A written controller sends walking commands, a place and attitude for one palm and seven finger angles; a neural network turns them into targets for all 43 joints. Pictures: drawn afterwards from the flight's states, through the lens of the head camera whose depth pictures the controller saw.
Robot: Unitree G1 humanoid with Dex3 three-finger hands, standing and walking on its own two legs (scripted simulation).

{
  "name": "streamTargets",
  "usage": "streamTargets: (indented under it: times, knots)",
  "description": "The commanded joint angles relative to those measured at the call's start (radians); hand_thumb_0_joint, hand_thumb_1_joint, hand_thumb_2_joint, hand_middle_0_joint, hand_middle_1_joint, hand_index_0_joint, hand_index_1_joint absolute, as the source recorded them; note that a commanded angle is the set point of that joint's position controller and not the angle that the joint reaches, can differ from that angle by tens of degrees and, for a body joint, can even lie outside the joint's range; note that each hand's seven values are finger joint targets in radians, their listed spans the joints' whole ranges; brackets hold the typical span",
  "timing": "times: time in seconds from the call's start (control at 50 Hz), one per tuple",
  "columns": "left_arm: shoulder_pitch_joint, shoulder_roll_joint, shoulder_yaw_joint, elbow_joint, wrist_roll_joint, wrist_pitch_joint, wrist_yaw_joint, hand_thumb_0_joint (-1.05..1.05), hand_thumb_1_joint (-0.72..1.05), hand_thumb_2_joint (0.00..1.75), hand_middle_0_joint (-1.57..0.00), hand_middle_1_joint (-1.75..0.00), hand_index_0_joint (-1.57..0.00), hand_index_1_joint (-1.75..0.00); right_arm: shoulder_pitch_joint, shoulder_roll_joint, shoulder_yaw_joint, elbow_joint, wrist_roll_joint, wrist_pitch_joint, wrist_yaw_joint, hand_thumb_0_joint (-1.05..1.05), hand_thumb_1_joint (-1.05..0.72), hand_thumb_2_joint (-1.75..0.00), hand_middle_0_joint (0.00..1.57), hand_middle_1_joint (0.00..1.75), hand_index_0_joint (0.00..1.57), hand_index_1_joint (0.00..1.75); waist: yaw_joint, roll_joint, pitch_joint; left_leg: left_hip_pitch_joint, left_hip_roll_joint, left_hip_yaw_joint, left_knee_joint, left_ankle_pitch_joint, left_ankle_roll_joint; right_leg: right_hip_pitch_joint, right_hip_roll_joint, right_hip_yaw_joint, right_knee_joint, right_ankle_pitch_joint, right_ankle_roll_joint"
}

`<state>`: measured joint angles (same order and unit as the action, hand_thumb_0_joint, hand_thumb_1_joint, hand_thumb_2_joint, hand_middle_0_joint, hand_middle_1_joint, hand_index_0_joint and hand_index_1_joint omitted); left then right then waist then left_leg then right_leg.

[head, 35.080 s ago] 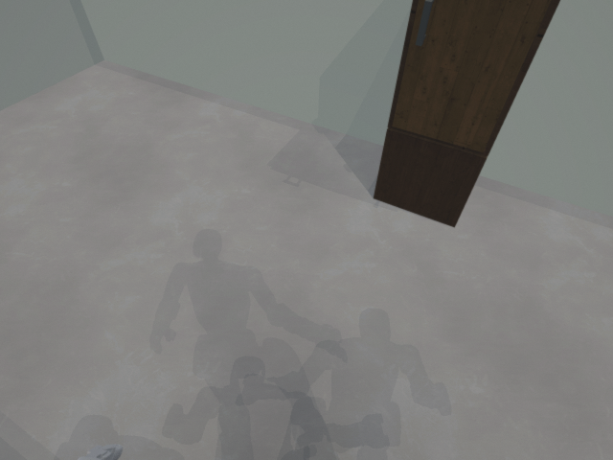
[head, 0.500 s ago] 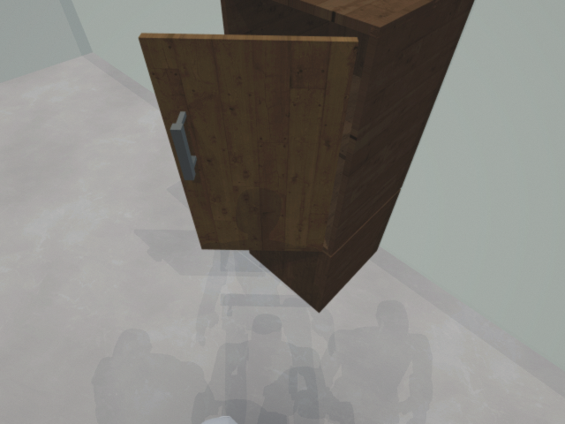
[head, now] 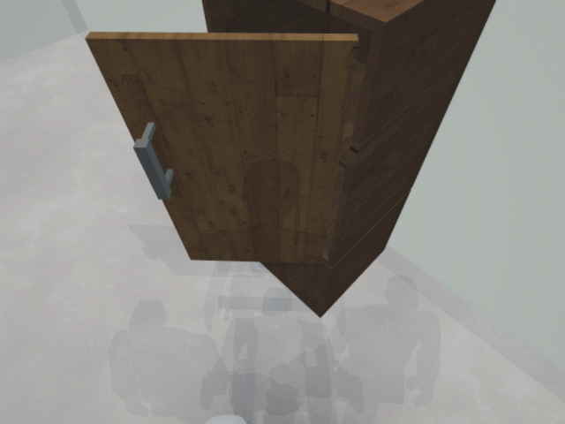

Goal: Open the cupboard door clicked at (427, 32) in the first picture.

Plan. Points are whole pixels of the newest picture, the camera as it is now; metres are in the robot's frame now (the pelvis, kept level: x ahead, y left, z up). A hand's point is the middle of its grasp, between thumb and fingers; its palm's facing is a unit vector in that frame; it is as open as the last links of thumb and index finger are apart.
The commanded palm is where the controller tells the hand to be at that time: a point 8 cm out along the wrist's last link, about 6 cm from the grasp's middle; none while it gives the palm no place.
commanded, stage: come to a stop and stand still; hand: left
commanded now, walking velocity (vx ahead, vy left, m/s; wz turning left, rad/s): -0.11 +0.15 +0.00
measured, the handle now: (157, 162) +0.49 +0.25 +0.06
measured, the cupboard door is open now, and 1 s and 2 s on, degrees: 43 43 43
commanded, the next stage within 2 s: look again from close up in 0.90 s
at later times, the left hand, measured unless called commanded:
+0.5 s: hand out of the picture -0.02 +0.23 -0.17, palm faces +0.04 -0.98 -0.20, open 7.4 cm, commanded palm none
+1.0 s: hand out of the picture -0.10 +0.17 -0.17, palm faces +0.03 -0.99 -0.14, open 7.4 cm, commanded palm none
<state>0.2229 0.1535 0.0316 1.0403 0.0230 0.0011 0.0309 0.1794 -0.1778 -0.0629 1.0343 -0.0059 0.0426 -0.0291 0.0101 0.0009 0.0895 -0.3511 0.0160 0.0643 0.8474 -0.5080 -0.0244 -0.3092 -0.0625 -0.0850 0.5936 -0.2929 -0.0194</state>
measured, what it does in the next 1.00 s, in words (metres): steps on the spot: left foot, then right foot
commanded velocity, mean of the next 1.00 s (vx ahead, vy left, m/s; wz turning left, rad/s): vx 0.00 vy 0.01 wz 0.00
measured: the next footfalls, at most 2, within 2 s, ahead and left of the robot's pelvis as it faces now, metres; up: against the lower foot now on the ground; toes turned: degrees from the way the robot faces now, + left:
left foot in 0.22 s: +0.03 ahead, +0.13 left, +0.00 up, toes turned +3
right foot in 0.54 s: -0.06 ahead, -0.08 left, +0.00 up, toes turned -1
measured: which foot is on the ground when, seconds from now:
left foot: up 0.00-0.20, down 0.22-1.00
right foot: down 0.00-0.22, up 0.24-0.52, down 0.54-1.00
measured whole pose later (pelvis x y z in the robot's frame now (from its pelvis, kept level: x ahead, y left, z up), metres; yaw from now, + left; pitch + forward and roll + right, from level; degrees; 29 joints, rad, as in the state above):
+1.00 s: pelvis -0.07 +0.02 +0.01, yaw -1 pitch -1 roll +0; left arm 0.33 0.10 0.00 1.14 0.00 0.00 0.04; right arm 0.34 -0.10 -0.01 1.17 -0.01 0.02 -0.02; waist -0.01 -0.02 0.03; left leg -0.26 0.01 0.08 0.40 -0.12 0.02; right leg -0.13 0.00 -0.04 0.43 -0.29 -0.02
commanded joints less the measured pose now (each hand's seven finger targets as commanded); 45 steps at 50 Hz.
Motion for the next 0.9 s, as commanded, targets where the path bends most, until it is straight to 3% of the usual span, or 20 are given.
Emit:
streamTargets:
  times: [0.0, 0.04, 0.1, 0.14, 0.16, 0.18, 0.2, 0.22, 0.28, 0.32, 0.38, 0.42, 0.48, 0.52, 0.54, 0.56, 0.58, 0.68, 0.76, 0.88]
  knots:
    - [0.109, 0.184, 0.054, -0.040, 0.010, -0.004, 0.025, 0.00, 0.90, 0.90, -0.20, -0.30, -0.20, -0.30, 0.014, -0.045, -0.009, -0.069, 0.001, -0.010, 0.001, 0.00, -0.90, -0.90, 0.20, 0.30, 0.20, 0.30, 0.043, -0.175, -0.180, -0.155, -0.016, -0.061, 0.155, -0.046, -0.016, 0.321, -0.298, 0.220, -0.132, 1.015, -0.197]
    - [0.089, 0.188, 0.056, -0.058, 0.012, 0.001, 0.024, 0.00, 0.90, 0.90, -0.20, -0.30, -0.20, -0.30, -0.004, -0.034, -0.003, -0.081, 0.000, -0.006, 0.006, 0.00, -0.90, -0.90, 0.20, 0.30, 0.20, 0.30, 0.042, -0.188, -0.164, -0.106, -0.019, -0.051, 0.069, -0.007, -0.019, 0.264, -0.279, 0.206, -0.149, 0.904, -0.189]
    - [0.040, 0.197, 0.060, -0.081, 0.013, 0.009, 0.020, 0.00, 0.90, 0.90, -0.20, -0.30, -0.20, -0.30, 0.038, -0.024, -0.001, -0.080, 0.001, -0.008, 0.010, 0.00, -0.90, -0.90, 0.20, 0.30, 0.20, 0.30, 0.014, -0.187, -0.156, 0.016, -0.019, -0.024, -0.148, 0.088, -0.012, 0.169, -0.252, 0.196, -0.156, 0.667, -0.163]
    - [0.003, 0.203, 0.060, -0.092, 0.002, 0.015, 0.013, 0.00, 0.90, 0.90, -0.20, -0.30, -0.20, -0.30, 0.115, -0.030, 0.001, -0.058, -0.003, -0.017, 0.011, 0.00, -0.90, -0.90, 0.20, 0.30, 0.20, 0.30, -0.026, -0.172, -0.149, 0.189, -0.029, 0.015, -0.375, 0.286, -0.006, 0.055, -0.196, 0.166, -0.131, 0.434, -0.094]
    - [0.006, 0.173, 0.054, -0.100, -0.004, 0.020, 0.009, 0.00, 0.90, 0.90, -0.20, -0.30, -0.20, -0.30, 0.134, -0.062, -0.004, -0.054, -0.006, -0.026, 0.010, 0.00, -0.90, -0.90, 0.20, 0.30, 0.20, 0.30, -0.029, -0.086, -0.154, 0.269, 0.030, -0.021, -0.457, 0.359, 0.012, -0.001, -0.143, 0.134, -0.068, 0.287, -0.051]
    - [0.024, 0.116, 0.045, -0.114, -0.009, 0.028, 0.003, 0.00, 0.90, 0.90, -0.20, -0.30, -0.20, -0.30, 0.116, -0.135, -0.014, -0.074, -0.017, -0.034, 0.010, 0.00, -0.90, -0.90, 0.20, 0.30, 0.20, 0.30, -0.015, 0.160, -0.138, 0.246, 0.218, -0.248, -0.529, 0.505, 0.089, -0.091, -0.031, 0.050, 0.036, -0.018, 0.014]
    - [0.019, 0.091, 0.035, -0.128, -0.006, 0.034, 0.006, 0.00, 0.90, 0.90, -0.20, -0.30, -0.20, -0.30, 0.078, -0.177, -0.017, -0.107, -0.020, -0.027, 0.011, 0.00, -0.90, -0.90, 0.20, 0.30, 0.20, 0.30, -0.011, 0.245, -0.098, 0.104, 0.348, -0.336, -0.582, 0.567, 0.187, -0.077, 0.010, 0.025, 0.194, -0.267, 0.038]
    - [-0.011, 0.098, 0.034, -0.115, -0.001, 0.044, 0.009, 0.00, 0.90, 0.90, -0.20, -0.30, -0.20, -0.30, 0.034, -0.152, -0.008, -0.113, -0.025, -0.031, 0.004, 0.00, -0.90, -0.90, 0.20, 0.30, 0.20, 0.30, -0.015, 0.230, -0.067, 0.008, 0.323, -0.342, -0.628, 0.474, 0.217, -0.056, 0.013, 0.085, 0.308, -0.277, 0.033]
    - [0.050, 0.093, 0.038, -0.058, 0.003, 0.044, -0.001, 0.00, 0.90, 0.90, -0.20, -0.30, -0.20, -0.30, -0.043, -0.103, 0.013, -0.120, -0.023, -0.037, -0.005, 0.00, -0.90, -0.90, 0.20, 0.30, 0.20, 0.30, 0.034, 0.144, -0.039, 0.018, 0.220, -0.216, -0.623, 0.371, 0.191, -0.084, 0.014, 0.117, 0.429, -0.145, 0.026]
    - [0.059, 0.082, 0.029, -0.045, 0.002, 0.037, -0.003, 0.00, 0.90, 0.90, -0.20, -0.30, -0.20, -0.30, -0.009, -0.099, 0.012, -0.108, -0.018, -0.044, -0.006, 0.00, -0.90, -0.90, 0.20, 0.30, 0.20, 0.30, 0.023, 0.094, -0.083, 0.105, 0.209, -0.195, -0.611, 0.438, 0.193, -0.077, 0.010, 0.097, 0.358, -0.141, 0.038]
    - [0.037, 0.070, 0.014, -0.043, 0.002, 0.031, -0.001, 0.00, 0.90, 0.90, -0.20, -0.30, -0.20, -0.30, 0.055, -0.099, 0.007, -0.073, -0.016, -0.046, -0.008, 0.00, -0.90, -0.90, 0.20, 0.30, 0.20, 0.30, -0.009, 0.112, -0.115, 0.215, 0.221, -0.220, -0.609, 0.459, 0.203, -0.044, 0.002, 0.069, 0.182, -0.174, 0.044]
    - [0.032, 0.064, 0.007, -0.034, -0.001, 0.026, 0.000, 0.00, 0.90, 0.90, -0.20, -0.30, -0.20, -0.30, 0.082, -0.102, 0.007, -0.050, -0.017, -0.047, -0.006, 0.00, -0.90, -0.90, 0.20, 0.30, 0.20, 0.30, -0.017, 0.097, -0.103, 0.213, 0.225, -0.238, -0.611, 0.464, 0.199, 0.008, 0.005, 0.064, 0.058, -0.169, 0.039]
    - [0.124, 0.069, 0.002, 0.015, -0.002, 0.012, 0.007, 0.00, 0.90, 0.90, -0.20, -0.30, -0.20, -0.30, 0.075, -0.091, 0.010, -0.031, -0.006, -0.049, -0.001, 0.00, -0.90, -0.90, 0.20, 0.30, 0.20, 0.30, 0.014, 0.043, -0.114, 0.148, 0.169, -0.199, -0.568, 0.339, 0.129, 0.167, -0.005, 0.070, -0.229, 0.033, 0.029]
    - [0.115, 0.106, -0.004, 0.027, -0.004, -0.004, 0.010, 0.00, 0.90, 0.90, -0.20, -0.30, -0.20, -0.30, 0.083, -0.051, 0.021, -0.018, 0.002, -0.052, 0.006, 0.00, -0.90, -0.90, 0.20, 0.30, 0.20, 0.30, -0.010, -0.027, -0.084, 0.138, 0.086, -0.126, -0.526, 0.327, 0.055, 0.152, -0.096, 0.161, -0.282, 0.107, -0.014]
    - [0.110, 0.115, -0.006, 0.029, -0.006, -0.005, 0.007, 0.00, 0.90, 0.90, -0.20, -0.30, -0.20, -0.30, 0.092, -0.051, 0.023, -0.009, 0.000, -0.053, 0.011, 0.00, -0.90, -0.90, 0.20, 0.30, 0.20, 0.30, -0.016, -0.003, -0.089, 0.187, 0.069, -0.111, -0.526, 0.353, 0.044, 0.108, -0.104, 0.155, -0.268, 0.104, -0.019]
    - [0.096, 0.110, -0.007, 0.032, -0.007, -0.015, 0.007, 0.00, 0.90, 0.90, -0.20, -0.30, -0.20, -0.30, 0.092, -0.050, 0.021, 0.003, -0.005, -0.048, 0.010, 0.00, -0.90, -0.90, 0.20, 0.30, 0.20, 0.30, -0.022, -0.129, -0.095, 0.206, 0.073, -0.091, -0.487, 0.383, 0.042, 0.091, -0.088, 0.163, -0.283, 0.107, -0.014]
    - [0.085, 0.095, -0.012, 0.036, -0.010, -0.018, 0.007, 0.00, 0.90, 0.90, -0.20, -0.30, -0.20, -0.30, 0.096, -0.060, 0.023, 0.015, -0.006, -0.046, 0.009, 0.00, -0.90, -0.90, 0.20, 0.30, 0.20, 0.30, -0.026, -0.163, -0.077, 0.221, 0.076, -0.082, -0.483, 0.380, 0.041, 0.065, -0.094, 0.162, -0.302, 0.083, -0.013]
    - [0.103, 0.081, -0.016, 0.051, -0.013, -0.009, 0.008, 0.00, 0.90, 0.90, -0.20, -0.30, -0.20, -0.30, 0.129, -0.050, 0.038, 0.068, -0.008, -0.040, 0.007, 0.00, -0.90, -0.90, 0.20, 0.30, 0.20, 0.30, -0.025, -0.021, 0.007, 0.181, 0.078, -0.103, -0.532, 0.269, 0.038, 0.016, -0.061, 0.154, -0.320, -0.080, -0.011]
    - [0.139, 0.066, -0.018, 0.069, -0.014, -0.007, 0.009, 0.00, 0.90, 0.90, -0.20, -0.30, -0.20, -0.30, 0.154, -0.038, 0.043, 0.088, -0.010, -0.037, 0.003, 0.00, -0.90, -0.90, 0.20, 0.30, 0.20, 0.30, -0.017, -0.008, 0.034, 0.150, 0.080, -0.108, -0.542, 0.231, 0.038, 0.008, -0.054, 0.149, -0.321, -0.108, -0.013]
    - [0.174, 0.042, -0.017, 0.081, -0.015, -0.010, 0.010, 0.00, 0.90, 0.90, -0.20, -0.30, -0.20, -0.30, 0.194, -0.019, 0.044, 0.103, -0.011, -0.043, -0.003, 0.00, -0.90, -0.90, 0.20, 0.30, 0.20, 0.30, -0.012, 0.000, 0.005, 0.143, 0.086, -0.117, -0.544, 0.234, 0.040, 0.034, -0.044, 0.140, -0.300, -0.072, -0.016]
